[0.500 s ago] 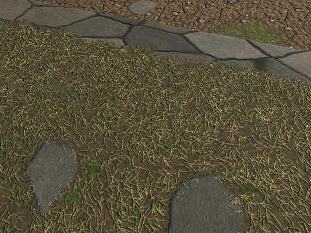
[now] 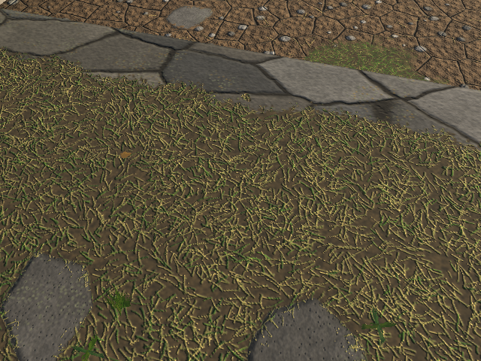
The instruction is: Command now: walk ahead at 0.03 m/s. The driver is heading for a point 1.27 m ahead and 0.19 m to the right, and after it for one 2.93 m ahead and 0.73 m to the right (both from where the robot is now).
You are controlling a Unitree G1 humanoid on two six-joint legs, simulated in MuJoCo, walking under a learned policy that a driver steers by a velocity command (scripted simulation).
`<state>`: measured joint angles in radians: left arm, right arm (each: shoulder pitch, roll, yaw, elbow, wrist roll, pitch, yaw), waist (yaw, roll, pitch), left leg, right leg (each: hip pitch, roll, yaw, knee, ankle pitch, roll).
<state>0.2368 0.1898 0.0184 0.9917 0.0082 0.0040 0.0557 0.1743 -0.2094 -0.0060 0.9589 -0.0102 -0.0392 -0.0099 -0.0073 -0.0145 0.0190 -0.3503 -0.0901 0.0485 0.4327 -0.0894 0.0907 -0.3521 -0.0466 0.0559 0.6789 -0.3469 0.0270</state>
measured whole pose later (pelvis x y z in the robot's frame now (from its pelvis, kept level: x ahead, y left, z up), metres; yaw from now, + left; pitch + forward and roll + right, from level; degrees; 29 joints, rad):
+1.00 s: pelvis +0.08 -0.02 +0.00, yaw +2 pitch -1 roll +0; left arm 0.41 0.17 0.05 1.09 -0.02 -0.06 0.04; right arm 0.24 -0.18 -0.04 1.10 0.03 -0.05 -0.02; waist 0.02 -0.01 0.00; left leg -0.32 -0.02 0.03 0.70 -0.40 0.08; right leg -0.13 0.01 -0.01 0.53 -0.39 -0.04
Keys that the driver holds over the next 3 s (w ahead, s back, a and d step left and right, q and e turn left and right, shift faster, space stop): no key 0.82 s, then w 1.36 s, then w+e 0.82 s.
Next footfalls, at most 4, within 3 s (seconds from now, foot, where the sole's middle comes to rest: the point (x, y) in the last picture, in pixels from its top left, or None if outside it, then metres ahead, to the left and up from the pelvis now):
0.04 right None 0.06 -0.14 -0.77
1.62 right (292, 340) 0.56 -0.11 -0.77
2.18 left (205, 251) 0.85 0.15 -0.77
2.74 right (279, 181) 1.14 -0.11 -0.77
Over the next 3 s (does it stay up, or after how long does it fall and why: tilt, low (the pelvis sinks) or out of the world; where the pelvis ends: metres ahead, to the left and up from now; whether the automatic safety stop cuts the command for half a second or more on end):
stays up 1.13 -0.04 0.01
